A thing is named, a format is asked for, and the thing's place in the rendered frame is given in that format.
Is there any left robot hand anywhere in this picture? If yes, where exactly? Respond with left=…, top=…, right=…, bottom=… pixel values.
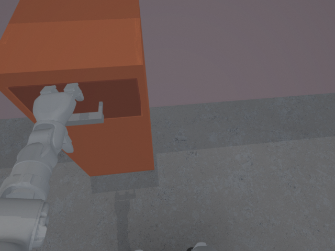
left=33, top=83, right=84, bottom=153

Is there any cabinet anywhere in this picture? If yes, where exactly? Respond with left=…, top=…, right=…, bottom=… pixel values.
left=0, top=0, right=154, bottom=177

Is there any left robot forearm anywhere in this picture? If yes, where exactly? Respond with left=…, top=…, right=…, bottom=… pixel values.
left=0, top=120, right=65, bottom=202

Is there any robot left upper arm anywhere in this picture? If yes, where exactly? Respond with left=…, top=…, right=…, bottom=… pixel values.
left=0, top=198, right=50, bottom=251

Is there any drawer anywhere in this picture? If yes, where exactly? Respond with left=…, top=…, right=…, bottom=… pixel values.
left=8, top=78, right=141, bottom=119

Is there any handle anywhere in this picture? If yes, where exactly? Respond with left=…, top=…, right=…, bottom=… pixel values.
left=65, top=101, right=104, bottom=126

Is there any robot right shin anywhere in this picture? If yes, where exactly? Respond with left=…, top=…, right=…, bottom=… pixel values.
left=193, top=242, right=206, bottom=249

